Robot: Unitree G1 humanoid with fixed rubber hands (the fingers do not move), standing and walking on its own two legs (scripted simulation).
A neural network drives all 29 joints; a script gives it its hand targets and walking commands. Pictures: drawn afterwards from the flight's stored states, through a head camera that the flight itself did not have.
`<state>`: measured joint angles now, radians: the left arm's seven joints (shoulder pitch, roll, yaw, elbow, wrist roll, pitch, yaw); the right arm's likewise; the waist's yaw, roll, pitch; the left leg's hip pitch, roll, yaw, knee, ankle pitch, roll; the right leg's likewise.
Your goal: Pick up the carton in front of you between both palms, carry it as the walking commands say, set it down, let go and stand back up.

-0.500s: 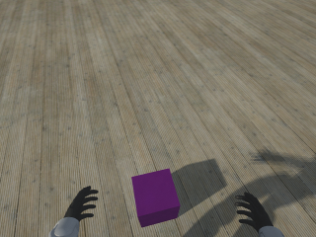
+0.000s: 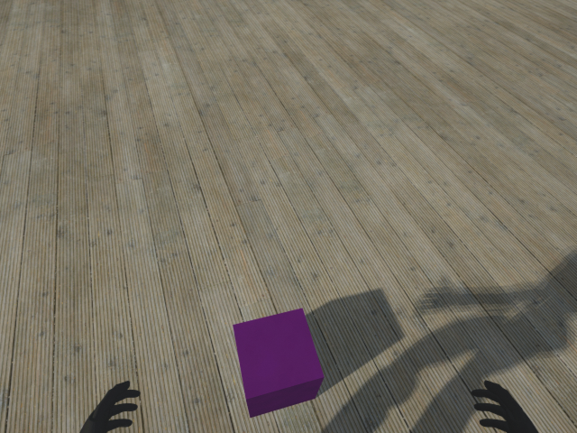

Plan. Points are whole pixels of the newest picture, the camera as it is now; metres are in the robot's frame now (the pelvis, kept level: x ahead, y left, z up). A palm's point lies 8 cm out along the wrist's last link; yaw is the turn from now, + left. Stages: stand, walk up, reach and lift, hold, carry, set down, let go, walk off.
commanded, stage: stand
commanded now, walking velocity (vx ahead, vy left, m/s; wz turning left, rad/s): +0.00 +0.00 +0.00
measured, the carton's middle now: (276, 363) +0.39 +0.04 -0.64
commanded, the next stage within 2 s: none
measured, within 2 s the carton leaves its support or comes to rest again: neither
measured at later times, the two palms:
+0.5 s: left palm out of the picture +0.10 +0.29 -0.10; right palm out of the picture +0.10 -0.30 -0.08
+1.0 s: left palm out of the picture +0.07 +0.30 -0.10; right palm out of the picture +0.08 -0.31 -0.09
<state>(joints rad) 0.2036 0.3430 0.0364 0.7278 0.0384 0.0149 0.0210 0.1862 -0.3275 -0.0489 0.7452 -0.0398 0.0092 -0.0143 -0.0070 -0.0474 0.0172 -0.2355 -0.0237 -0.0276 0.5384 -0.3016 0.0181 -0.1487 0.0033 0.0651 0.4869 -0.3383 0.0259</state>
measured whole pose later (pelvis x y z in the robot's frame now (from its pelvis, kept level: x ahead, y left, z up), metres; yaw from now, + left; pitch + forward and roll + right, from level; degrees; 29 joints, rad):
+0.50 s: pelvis -0.01 +0.00 +0.01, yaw +0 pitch -2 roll +0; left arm 0.17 0.36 0.02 0.87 0.03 0.00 0.03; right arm 0.15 -0.34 -0.02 0.89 -0.03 0.00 -0.02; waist 0.00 -0.03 0.02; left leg -0.18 -0.03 -0.03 0.46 -0.26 0.02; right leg -0.09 -0.01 0.06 0.41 -0.29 0.03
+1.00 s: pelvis -0.02 +0.00 +0.01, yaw +0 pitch -2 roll +0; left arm 0.16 0.38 0.01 0.98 0.03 -0.01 0.02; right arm 0.13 -0.37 -0.01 1.00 -0.02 -0.01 -0.01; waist 0.00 -0.02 0.03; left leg -0.16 -0.02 -0.03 0.41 -0.20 0.01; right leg -0.07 0.00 0.05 0.36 -0.24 0.03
